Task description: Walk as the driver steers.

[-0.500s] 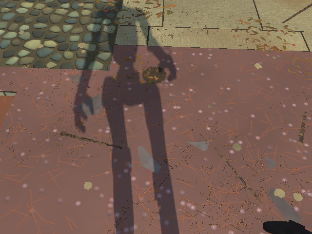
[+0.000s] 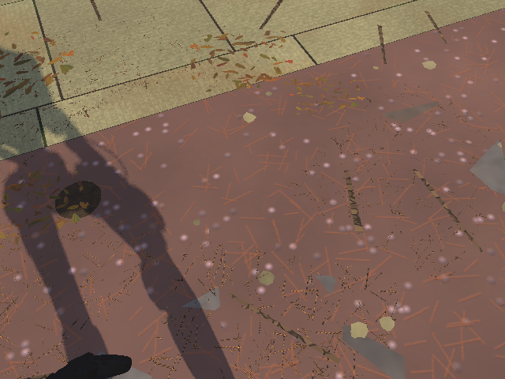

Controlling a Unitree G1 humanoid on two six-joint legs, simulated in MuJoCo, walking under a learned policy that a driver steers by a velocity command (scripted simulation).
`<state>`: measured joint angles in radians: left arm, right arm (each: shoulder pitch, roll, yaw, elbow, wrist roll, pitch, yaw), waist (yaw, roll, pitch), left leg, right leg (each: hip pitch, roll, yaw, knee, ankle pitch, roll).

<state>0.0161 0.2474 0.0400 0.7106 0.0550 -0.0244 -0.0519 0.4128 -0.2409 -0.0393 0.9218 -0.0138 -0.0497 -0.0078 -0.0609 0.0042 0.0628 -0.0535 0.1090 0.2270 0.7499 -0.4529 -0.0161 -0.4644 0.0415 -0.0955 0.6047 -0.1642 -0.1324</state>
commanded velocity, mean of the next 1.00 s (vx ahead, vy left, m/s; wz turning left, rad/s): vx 0.24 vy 0.00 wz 0.30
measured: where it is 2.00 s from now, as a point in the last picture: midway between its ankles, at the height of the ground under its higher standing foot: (205, 360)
